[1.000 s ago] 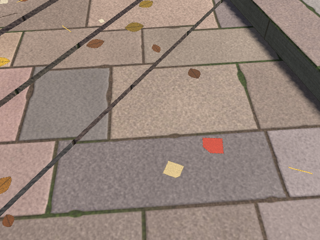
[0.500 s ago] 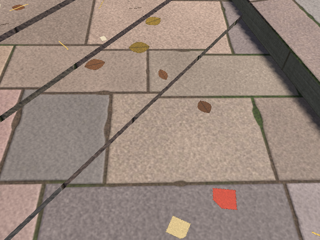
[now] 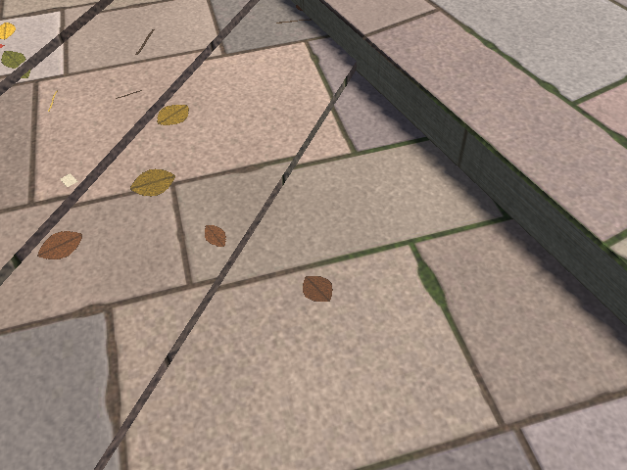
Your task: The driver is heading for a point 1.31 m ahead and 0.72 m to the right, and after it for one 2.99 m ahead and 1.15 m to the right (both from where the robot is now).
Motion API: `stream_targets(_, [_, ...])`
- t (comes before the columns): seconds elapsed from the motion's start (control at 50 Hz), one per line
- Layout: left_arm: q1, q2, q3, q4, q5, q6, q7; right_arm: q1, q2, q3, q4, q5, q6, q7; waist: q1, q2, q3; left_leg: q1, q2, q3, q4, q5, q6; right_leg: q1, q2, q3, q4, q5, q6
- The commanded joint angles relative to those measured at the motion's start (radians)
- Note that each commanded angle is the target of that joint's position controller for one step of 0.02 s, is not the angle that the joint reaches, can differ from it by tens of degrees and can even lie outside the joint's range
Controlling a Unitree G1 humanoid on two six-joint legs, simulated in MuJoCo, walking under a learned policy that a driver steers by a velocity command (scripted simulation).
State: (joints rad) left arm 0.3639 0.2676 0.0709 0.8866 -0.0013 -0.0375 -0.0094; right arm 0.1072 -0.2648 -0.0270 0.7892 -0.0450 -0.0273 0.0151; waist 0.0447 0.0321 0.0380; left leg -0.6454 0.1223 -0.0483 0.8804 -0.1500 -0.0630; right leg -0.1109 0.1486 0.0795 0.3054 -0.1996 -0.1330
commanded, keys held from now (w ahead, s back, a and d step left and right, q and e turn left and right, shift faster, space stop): w+e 1.00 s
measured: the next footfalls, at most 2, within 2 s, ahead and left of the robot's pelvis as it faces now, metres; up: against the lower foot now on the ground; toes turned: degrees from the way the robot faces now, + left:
left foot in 0.22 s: +0.31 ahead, +0.13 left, +0.00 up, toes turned -10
right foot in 0.74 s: +0.49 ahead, -0.17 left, +0.00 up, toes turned -30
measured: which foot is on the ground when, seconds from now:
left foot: up 0.00-0.20, down 0.22-0.76, up 0.78-1.00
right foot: down 0.00-0.24, up 0.26-0.72, down 0.74-1.00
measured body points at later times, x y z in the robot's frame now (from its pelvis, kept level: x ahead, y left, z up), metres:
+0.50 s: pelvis +0.27 +0.04 +0.00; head +0.30 +0.04 +0.45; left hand +0.49 +0.26 -0.12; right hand +0.24 -0.24 -0.11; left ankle +0.27 +0.14 -0.75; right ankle +0.29 -0.11 -0.67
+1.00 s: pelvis +0.50 -0.12 +0.00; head +0.52 -0.15 +0.45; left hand +0.70 +0.09 -0.12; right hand +0.48 -0.41 -0.12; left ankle +0.67 +0.00 -0.67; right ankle +0.46 -0.15 -0.75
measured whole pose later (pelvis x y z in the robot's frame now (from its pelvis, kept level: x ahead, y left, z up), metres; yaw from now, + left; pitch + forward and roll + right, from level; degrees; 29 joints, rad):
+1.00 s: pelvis +0.50 -0.12 +0.00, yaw -36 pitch +1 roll +0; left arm 0.35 0.28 0.06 0.80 0.00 -0.03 -0.01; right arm 0.17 -0.28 -0.03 0.72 -0.05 -0.01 0.02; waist 0.02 0.04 0.05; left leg -0.63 0.13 -0.03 1.00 -0.25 -0.05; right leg -0.16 0.14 0.06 0.34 -0.19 -0.13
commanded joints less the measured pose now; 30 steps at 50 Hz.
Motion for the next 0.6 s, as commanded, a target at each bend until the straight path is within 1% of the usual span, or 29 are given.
stream_targets(0.02, [0.068, 0.163, 0.039, -0.046, 0.001, -0.009, 0.008, -0.104, -0.072, -0.012, -0.089, 0.006, -0.011, 0.004, 0.027, -0.083, -0.001, -0.043, -0.04, 0.036, -0.106, 0.094, -0.012, 0.039, -0.247, 0.229, -0.088, 0.271, -0.106])
stream_targets(0.08, [0.107, 0.165, 0.039, -0.046, 0.009, -0.008, 0.014, -0.177, -0.073, -0.005, -0.123, 0.011, -0.02, 0.008, 0.054, -0.094, -0.001, -0.044, -0.071, 0.039, -0.195, 0.104, 0.0, 0.104, -0.255, 0.253, -0.036, 0.373, -0.104])
stream_targets(0.12, [0.111, 0.173, 0.04, -0.052, 0.016, -0.008, 0.018, -0.199, -0.081, -0.002, -0.143, 0.015, -0.029, 0.008, 0.055, -0.103, -0.003, -0.007, -0.093, 0.036, -0.251, 0.082, 0.017, 0.128, -0.268, 0.277, 0.005, 0.442, -0.095])
stream_targets(0.14, [0.097, 0.181, 0.042, -0.058, 0.018, -0.008, 0.022, -0.182, -0.091, -0.003, -0.146, 0.017, -0.033, 0.008, 0.04, -0.11, -0.006, 0.041, -0.101, 0.027, -0.287, 0.065, 0.029, 0.125, -0.275, 0.294, 0.026, 0.462, -0.081])
stream_targets(0.16, [0.066, 0.19, 0.044, -0.069, 0.019, -0.009, 0.025, -0.136, -0.104, -0.007, -0.138, 0.018, -0.038, 0.005, 0.01, -0.118, -0.012, 0.126, -0.114, 0.024, -0.328, 0.035, 0.043, 0.098, -0.275, 0.302, 0.05, 0.486, -0.061])
stream_targets(0.18, [0.029, 0.2, 0.045, -0.081, 0.02, -0.012, 0.024, -0.057, -0.124, -0.015, -0.118, 0.02, -0.043, -0.001, -0.03, -0.124, -0.036, 0.257, -0.139, 0.032, -0.358, -0.006, 0.06, 0.055, -0.264, 0.303, 0.104, 0.557, -0.038])
stream_targets(0.2, [0.007, 0.205, 0.045, -0.086, 0.015, -0.017, 0.017, 0.062, -0.147, -0.026, -0.083, 0.02, -0.051, -0.012, -0.088, -0.098, -0.092, 0.423, -0.157, 0.044, -0.411, -0.004, 0.08, 0.02, -0.225, 0.285, 0.227, 0.609, -0.015])
stream_targets(0.22, [0.001, 0.174, 0.035, -0.095, 0.003, -0.027, 0.007, 0.201, -0.196, -0.042, -0.062, 0.006, -0.064, -0.027, -0.153, -0.024, -0.191, 0.646, -0.05, -0.055, -0.455, -0.049, 0.121, -0.076, -0.157, 0.229, 0.446, 0.507, 0.013])
stream_targets(0.24, [0.043, 0.082, 0.012, -0.136, -0.027, -0.034, 0.004, 0.316, -0.284, -0.063, -0.072, -0.018, -0.06, -0.043, -0.17, 0.139, -0.337, 0.903, 0.226, -0.401, -0.516, -0.265, 0.189, -0.303, -0.046, 0.105, 0.744, 0.066, 0.049])
stream_targets(0.26, [0.104, 0.104, 0.01, -0.154, -0.004, -0.026, 0.006, 0.259, -0.299, -0.071, -0.067, -0.004, -0.043, -0.039, -0.088, 0.282, -0.355, 0.904, 0.332, -0.745, -0.616, -0.283, 0.263, -0.476, -0.01, 0.047, 0.891, -0.348, 0.048])
stream_targets(0.28, [0.087, 0.146, 0.016, -0.114, 0.02, -0.008, 0.011, 0.18, -0.197, -0.053, -0.087, 0.004, -0.034, -0.034, -0.064, 0.093, -0.198, 0.767, 0.3, -0.628, -0.607, -0.362, 0.26, -0.524, -0.098, 0.053, 0.957, -0.27, 0.044])
stream_targets(0.3, [0.025, 0.138, 0.014, -0.113, 0.026, -0.003, 0.0, 0.136, -0.124, -0.035, -0.092, 0.011, -0.033, -0.03, -0.068, -0.006, -0.095, 0.644, 0.242, -0.465, -0.627, -0.305, 0.243, -0.512, -0.131, 0.038, 0.929, -0.192, 0.051])
stream_targets(0.32, [0.003, 0.118, 0.012, -0.119, 0.026, 0.002, -0.009, 0.115, -0.098, -0.027, -0.088, 0.008, -0.035, -0.029, -0.052, 0.008, -0.046, 0.569, 0.192, -0.339, -0.658, -0.198, 0.217, -0.491, -0.159, 0.024, 0.885, -0.156, 0.058])
stream_targets(0.34, [-0.014, 0.114, 0.012, -0.129, 0.038, 0.013, -0.018, 0.129, -0.093, -0.024, -0.072, 0.011, -0.042, -0.031, -0.045, 0.056, -0.022, 0.529, 0.161, -0.248, -0.673, -0.098, 0.205, -0.48, -0.18, 0.016, 0.859, -0.143, 0.068])
stream_targets(0.36, [-0.01, 0.106, 0.009, -0.126, 0.042, 0.025, -0.026, 0.142, -0.096, -0.025, -0.061, 0.014, -0.052, -0.029, -0.04, 0.074, -0.02, 0.51, 0.139, -0.181, -0.684, -0.017, 0.2, -0.467, -0.185, 0.003, 0.86, -0.126, 0.076])
stream_targets(0.38, [-0.018, 0.102, 0.008, -0.134, 0.04, 0.032, -0.032, 0.16, -0.1, -0.027, -0.051, 0.019, -0.063, -0.025, -0.038, 0.079, -0.028, 0.511, 0.139, -0.143, -0.689, 0.058, 0.203, -0.469, -0.187, -0.004, 0.859, -0.109, 0.08])
stream_targets(0.42, [-0.072, 0.092, 0.003, -0.161, 0.037, 0.04, -0.041, 0.18, -0.109, -0.033, -0.037, 0.027, -0.077, -0.018, -0.036, 0.069, -0.026, 0.53, 0.146, -0.073, -0.712, 0.145, 0.216, -0.522, -0.2, -0.009, 0.845, -0.06, 0.09])
stream_targets(0.46, [-0.138, 0.084, -0.001, -0.189, 0.038, 0.042, -0.049, 0.197, -0.112, -0.037, -0.025, 0.028, -0.079, -0.016, -0.043, 0.059, -0.013, 0.553, 0.143, -0.006, -0.728, 0.189, 0.221, -0.58, -0.212, -0.019, 0.804, -0.002, 0.101])
stream_targets(0.5, [-0.206, 0.073, -0.008, -0.215, 0.036, 0.04, -0.055, 0.215, -0.112, -0.039, -0.011, 0.026, -0.076, -0.015, -0.054, 0.056, 0.004, 0.565, 0.125, 0.065, -0.734, 0.232, 0.216, -0.603, -0.214, -0.042, 0.715, 0.06, 0.111])
stream_targets(0.56, [-0.305, 0.048, -0.023, -0.248, 0.033, 0.033, -0.069, 0.224, -0.122, -0.043, 0.001, 0.025, -0.075, -0.014, -0.074, 0.058, 0.021, 0.565, 0.103, 0.159, -0.727, 0.261, 0.195, -0.541, -0.213, -0.095, 0.519, 0.167, 0.103])
stream_targets(0.6, [-0.36, 0.045, -0.028, -0.27, 0.036, 0.032, -0.076, 0.25, -0.141, -0.049, 0.013, 0.026, -0.072, -0.018, -0.088, 0.057, 0.032, 0.591, 0.12, 0.188, -0.718, 0.288, 0.184, -0.502, -0.207, -0.137, 0.425, 0.156, 0.083])
Keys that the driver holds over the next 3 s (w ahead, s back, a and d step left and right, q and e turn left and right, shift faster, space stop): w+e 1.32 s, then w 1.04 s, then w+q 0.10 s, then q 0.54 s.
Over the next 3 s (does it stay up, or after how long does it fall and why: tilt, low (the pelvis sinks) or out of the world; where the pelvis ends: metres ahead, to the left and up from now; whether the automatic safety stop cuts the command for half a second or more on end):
stays up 1.19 -0.76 0.14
